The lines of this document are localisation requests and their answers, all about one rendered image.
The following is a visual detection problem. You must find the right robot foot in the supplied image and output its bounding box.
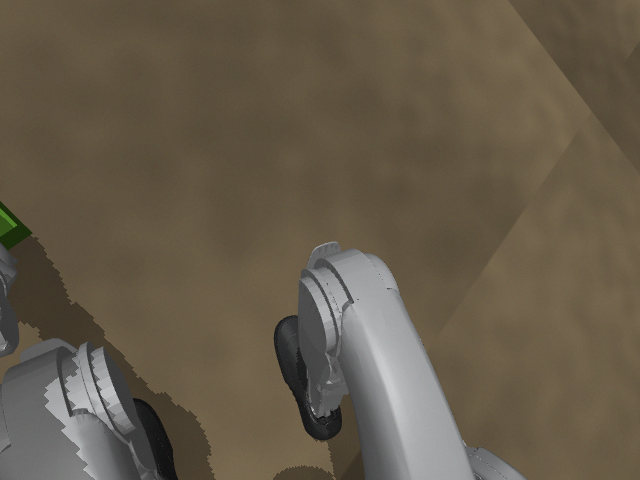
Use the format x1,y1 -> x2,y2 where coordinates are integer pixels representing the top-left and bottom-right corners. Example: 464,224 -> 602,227
274,315 -> 342,440

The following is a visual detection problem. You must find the right robot hand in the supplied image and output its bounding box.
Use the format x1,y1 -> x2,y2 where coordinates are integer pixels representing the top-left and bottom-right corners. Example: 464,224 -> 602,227
462,439 -> 528,480

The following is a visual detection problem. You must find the left robot arm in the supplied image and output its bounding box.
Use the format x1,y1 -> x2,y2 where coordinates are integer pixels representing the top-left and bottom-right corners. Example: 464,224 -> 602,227
0,242 -> 19,358

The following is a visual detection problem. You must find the cube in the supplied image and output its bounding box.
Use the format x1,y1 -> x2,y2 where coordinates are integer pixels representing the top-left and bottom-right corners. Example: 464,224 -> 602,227
0,201 -> 32,250

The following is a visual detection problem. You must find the left robot foot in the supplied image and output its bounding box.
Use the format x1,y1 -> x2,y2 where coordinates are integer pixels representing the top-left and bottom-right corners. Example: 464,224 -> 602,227
133,398 -> 178,480

